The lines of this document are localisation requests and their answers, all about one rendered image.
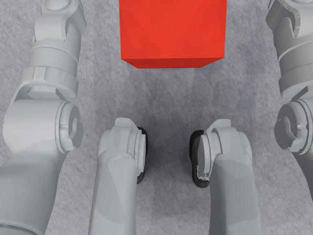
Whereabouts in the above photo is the right robot foot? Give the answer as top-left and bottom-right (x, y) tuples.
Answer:
(189, 130), (209, 188)

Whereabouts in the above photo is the robot right thigh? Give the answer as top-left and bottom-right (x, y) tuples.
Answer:
(199, 127), (263, 235)

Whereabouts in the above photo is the carton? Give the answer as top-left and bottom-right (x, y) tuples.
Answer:
(119, 0), (227, 69)

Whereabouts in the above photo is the left robot forearm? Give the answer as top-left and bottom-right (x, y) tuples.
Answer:
(2, 0), (87, 147)

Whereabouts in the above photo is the right robot forearm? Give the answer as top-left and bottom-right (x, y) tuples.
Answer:
(266, 0), (313, 101)

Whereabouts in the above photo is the robot right upper arm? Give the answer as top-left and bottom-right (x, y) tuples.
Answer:
(274, 98), (313, 201)

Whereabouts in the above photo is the robot left upper arm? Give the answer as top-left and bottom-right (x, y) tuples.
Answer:
(0, 99), (84, 235)

